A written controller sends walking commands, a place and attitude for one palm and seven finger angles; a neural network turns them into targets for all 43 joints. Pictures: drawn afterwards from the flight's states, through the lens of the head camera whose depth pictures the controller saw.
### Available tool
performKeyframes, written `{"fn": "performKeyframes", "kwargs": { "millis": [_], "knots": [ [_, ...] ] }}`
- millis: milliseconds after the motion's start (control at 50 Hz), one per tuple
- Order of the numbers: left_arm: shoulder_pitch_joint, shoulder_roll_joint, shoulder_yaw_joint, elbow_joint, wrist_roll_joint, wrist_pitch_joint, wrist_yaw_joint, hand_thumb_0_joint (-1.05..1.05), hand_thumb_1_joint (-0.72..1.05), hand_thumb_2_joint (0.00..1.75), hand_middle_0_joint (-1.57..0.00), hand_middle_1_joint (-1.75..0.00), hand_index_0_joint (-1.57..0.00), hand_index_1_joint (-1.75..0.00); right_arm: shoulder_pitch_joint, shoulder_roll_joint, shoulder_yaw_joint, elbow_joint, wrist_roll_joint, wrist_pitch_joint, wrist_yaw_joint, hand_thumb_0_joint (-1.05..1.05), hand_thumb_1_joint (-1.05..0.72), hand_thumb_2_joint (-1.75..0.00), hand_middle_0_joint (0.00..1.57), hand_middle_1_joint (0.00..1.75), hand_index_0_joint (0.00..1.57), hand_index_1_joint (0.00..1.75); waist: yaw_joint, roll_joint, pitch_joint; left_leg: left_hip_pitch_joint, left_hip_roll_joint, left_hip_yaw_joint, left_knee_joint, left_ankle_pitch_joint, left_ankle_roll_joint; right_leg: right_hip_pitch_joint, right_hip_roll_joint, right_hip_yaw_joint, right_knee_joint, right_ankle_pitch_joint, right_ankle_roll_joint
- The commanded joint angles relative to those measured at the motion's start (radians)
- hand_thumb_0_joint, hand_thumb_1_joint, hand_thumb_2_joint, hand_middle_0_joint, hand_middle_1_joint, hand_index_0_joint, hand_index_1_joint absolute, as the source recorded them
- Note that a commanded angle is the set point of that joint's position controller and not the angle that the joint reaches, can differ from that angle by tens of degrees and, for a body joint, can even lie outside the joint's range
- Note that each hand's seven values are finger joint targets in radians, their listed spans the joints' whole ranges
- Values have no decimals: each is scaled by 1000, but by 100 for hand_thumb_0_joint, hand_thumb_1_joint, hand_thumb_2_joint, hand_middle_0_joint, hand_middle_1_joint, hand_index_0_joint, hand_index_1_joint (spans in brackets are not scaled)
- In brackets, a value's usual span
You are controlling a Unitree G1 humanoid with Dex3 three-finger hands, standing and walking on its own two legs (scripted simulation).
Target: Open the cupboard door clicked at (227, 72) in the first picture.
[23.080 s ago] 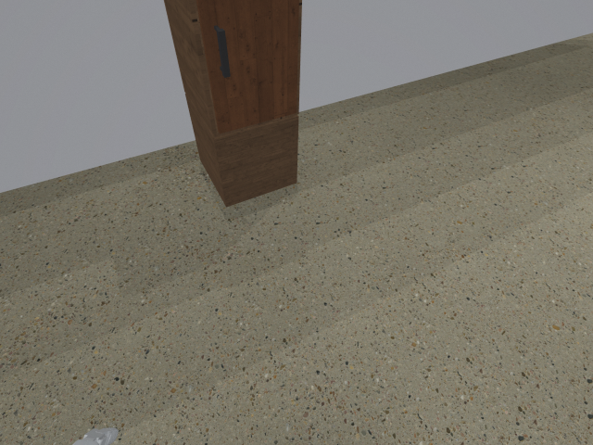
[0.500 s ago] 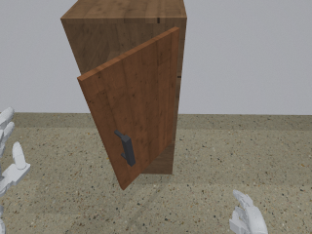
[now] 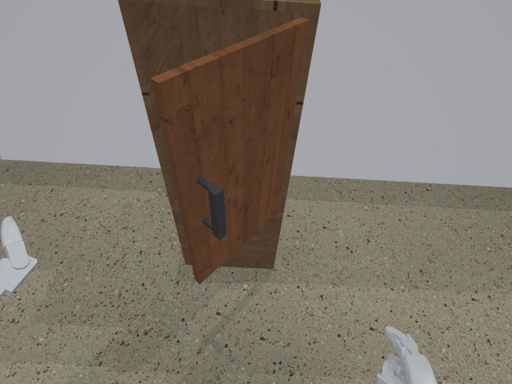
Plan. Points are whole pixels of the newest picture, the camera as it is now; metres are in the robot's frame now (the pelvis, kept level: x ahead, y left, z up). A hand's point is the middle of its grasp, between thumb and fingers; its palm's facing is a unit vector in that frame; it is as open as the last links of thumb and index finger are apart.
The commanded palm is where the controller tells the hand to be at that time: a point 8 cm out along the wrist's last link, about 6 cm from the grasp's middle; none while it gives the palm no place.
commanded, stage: step back with the hand held close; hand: left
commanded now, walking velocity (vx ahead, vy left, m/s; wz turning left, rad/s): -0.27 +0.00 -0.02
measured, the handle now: (211, 208) +0.44 +0.12 -0.01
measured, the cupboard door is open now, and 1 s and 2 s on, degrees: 50 50 50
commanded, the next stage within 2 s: stop stepping back and stand still in 0.62 s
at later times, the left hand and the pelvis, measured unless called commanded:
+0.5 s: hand (49, 320) +0.15 +0.21 +0.18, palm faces +0.26 -0.82 -0.50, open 7.4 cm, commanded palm +0.08 +0.27 +0.20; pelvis -0.08 -0.02 +0.01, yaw -2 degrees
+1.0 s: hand out of the picture +0.00 +0.24 +0.18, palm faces +0.39 -0.81 -0.43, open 7.4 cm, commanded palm -0.05 +0.27 +0.20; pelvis -0.20 -0.02 +0.02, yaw -2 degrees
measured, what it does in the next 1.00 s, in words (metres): walks backwards: right foot, then left foot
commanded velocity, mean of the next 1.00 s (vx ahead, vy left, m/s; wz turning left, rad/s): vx -0.18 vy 0.01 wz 0.00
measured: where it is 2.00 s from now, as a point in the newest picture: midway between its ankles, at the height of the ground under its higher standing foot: outside the picture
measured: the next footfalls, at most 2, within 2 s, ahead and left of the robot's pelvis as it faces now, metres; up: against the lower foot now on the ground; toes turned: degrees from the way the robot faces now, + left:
right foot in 0.28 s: -0.04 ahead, -0.12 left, +0.00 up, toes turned +1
left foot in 0.64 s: -0.05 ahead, +0.08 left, +0.00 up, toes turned -2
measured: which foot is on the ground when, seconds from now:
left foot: down 0.00-0.46, up 0.48-0.62, down 0.64-0.92, up 0.94-1.00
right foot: down 0.00-0.12, up 0.14-0.26, down 0.28-0.66, up 0.68-0.88, down 0.90-1.00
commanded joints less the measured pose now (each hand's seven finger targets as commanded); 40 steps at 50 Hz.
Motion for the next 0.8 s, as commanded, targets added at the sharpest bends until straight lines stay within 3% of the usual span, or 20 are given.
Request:
{"fn": "performKeyframes", "kwargs": {
  "millis": [0, 60, 100, 120, 160, 240, 340, 380, 420, 460, 480, 500, 560, 580, 620, 640, 680, 700, 740, 780],
  "knots": [
    [-74, 227, 122, -215, -31, -86, 12, 0, 90, 90, -20, -30, -20, -30, -92, -130, -58, -137, 15, -58, 3, 0, -90, -90, 20, 30, 20, 30, -19, -29, -98, -33, 48, -85, -58, -139, -21, 21, -186, 266, -253, -201, -97],
    [-17, 242, 148, -226, -40, -98, 15, 0, 90, 90, -20, -30, -20, -30, -108, -140, -52, -139, 15, -63, -2, 0, -90, -90, 20, 30, 20, 30, -11, 75, -89, -127, 112, -157, -267, -228, 8, 99, -81, 149, -143, -216, -34],
    [-31, 239, 173, -239, -17, -110, 11, 0, 90, 90, -20, -30, -20, -30, -132, -162, -55, -147, 15, -77, -10, 0, -90, -90, 20, 30, 20, 30, 2, 287, -84, -435, 276, -341, -535, -452, 76, 382, 49, 39, 188, -84, 22],
    [-34, 224, 166, -254, -7, -111, 14, 0, 90, 90, -20, -30, -20, -30, -112, -141, -57, -144, -7, -85, -13, 0, -90, -90, 20, 30, 20, 30, 4, 264, -81, -421, 314, -384, -557, -353, 85, 373, 79, 23, 281, -72, 22],
    [-21, 231, 170, -223, -18, -111, 5, 0, 90, 90, -20, -30, -20, -30, -110, -134, -69, -128, -6, -105, -4, 0, -90, -90, 20, 30, 20, 30, 10, 150, -104, -240, 319, -319, -442, -47, 101, 263, 61, 52, 253, -175, 12],
    [-15, 190, 98, -175, -38, -112, -14, 0, 90, 90, -20, -30, -20, -30, -121, -147, -60, -80, -8, -126, 14, 0, -90, -90, 20, 30, 20, 30, 4, 184, -89, -17, 260, -217, -343, 303, 46, 189, 45, 40, -34, -88, -1],
    [-41, 235, 100, -235, -58, -101, -21, 0, 90, 90, -20, -30, -20, -30, -140, -140, -65, -67, 2, -112, 25, 0, -90, -90, 20, 30, 20, 30, 14, 128, -353, 351, 205, -97, -216, 768, 5, 169, 11, 69, -84, 215, 6],
    [40, 267, 143, -250, -73, -82, -21, 0, 90, 90, -20, -30, -20, -30, -158, -133, -68, -103, 14, -92, 30, 0, -90, -90, 20, 30, 20, 30, 17, 61, -378, 286, 168, -55, -181, 603, -2, 203, -24, 98, -121, 328, 12],
    [109, 291, 166, -224, -85, -69, -23, 0, 90, 90, -20, -30, -20, -30, -171, -113, -60, -127, 24, -64, 32, 0, -90, -90, 20, 30, 20, 30, 4, -59, -292, 146, 72, 0, -94, 278, -39, 170, -142, 205, -241, 391, -26],
    [104, 314, 189, -199, -80, -62, -14, 0, 90, 90, -20, -30, -20, -30, -196, -99, -65, -123, 34, -44, 27, 0, -90, -90, 20, 30, 20, 30, 23, -162, -169, -30, -10, -38, 237, -89, -63, 57, -291, 332, -365, 302, -125],
    [95, 316, 199, -186, -74, -56, -10, 0, 90, 90, -20, -30, -20, -30, -196, -81, -58, -118, 20, -36, 24, 0, -90, -90, 20, 30, 20, 30, 18, -166, -145, -99, 11, -72, 310, -128, -68, 83, -306, 318, -341, 359, -168],
    [65, 315, 196, -188, -70, -57, -11, 0, 90, 90, -20, -30, -20, -30, -202, -78, -47, -126, 12, -31, 22, 0, -90, -90, 20, 30, 20, 30, 10, -126, -131, -121, 38, -84, 253, -131, -70, 117, -302, 290, -301, 448, -183],
    [43, 278, 149, -178, -58, -55, 2, 0, 90, 90, -20, -30, -20, -30, -172, -92, -27, -95, 8, -19, -11, 0, -90, -90, 20, 30, 20, 30, -11, 20, -118, -2, 33, -28, -127, 29, -63, 179, -157, 142, -209, 577, -88],
    [30, 271, 129, -186, -60, -57, 0, 0, 90, 90, -20, -30, -20, -30, -158, -107, -33, -84, 13, -23, -18, 0, -90, -90, 20, 30, 20, 30, -17, 56, -134, 63, 41, -29, -270, 177, -57, 198, -112, 107, -172, 525, -46],
    [39, 290, 137, -213, -57, -70, -8, 0, 90, 90, -20, -30, -20, -30, -149, -145, -65, -97, 24, -42, -21, 0, -90, -90, 20, 30, 20, 30, 21, 222, -222, 86, 235, -196, -374, 526, 17, 241, 18, 44, -34, 111, 29],
    [77, 294, 143, -207, -69, -77, -16, 0, 90, 90, -20, -30, -20, -30, -119, -155, -79, -105, 33, -57, -12, 0, -90, -90, 20, 30, 20, 30, 27, 153, -269, 124, 269, -212, -359, 519, 51, 223, 41, 60, 5, -52, 35],
    [50, 301, 159, -306, -65, -77, -21, 0, 90, 90, -20, -30, -20, -30, -126, -148, -74, -113, -7, -84, -4, 0, -90, -90, 20, 30, 20, 30, 14, 296, -258, 61, 333, -305, -410, 655, 87, 180, 62, 53, 236, -228, 15],
    [30, 301, 153, -329, -59, -79, -24, 0, 90, 90, -20, -30, -20, -30, -122, -141, -72, -98, -12, -103, 2, 0, -90, -90, 20, 30, 20, 30, 18, 268, -246, 40, 358, -306, -414, 588, 106, 167, 59, 81, 342, -288, 12],
    [105, 236, 122, -285, -67, -62, -12, 0, 90, 90, -20, -30, -20, -30, -87, -128, -67, -77, 9, -130, 10, 0, -90, -90, 20, 30, 20, 30, 16, 152, -229, 180, 297, -220, -366, 484, 90, 69, 34, 60, 240, -295, 15],
    [95, 232, 116, -273, -70, -38, 2, 0, 90, 90, -20, -30, -20, -30, -98, -135, -54, -76, 13, -138, 9, 0, -90, -90, 20, 30, 20, 30, 0, 164, -188, 127, 269, -217, -423, 168, 66, 134, 36, 21, 96, -301, 23]
  ]
}}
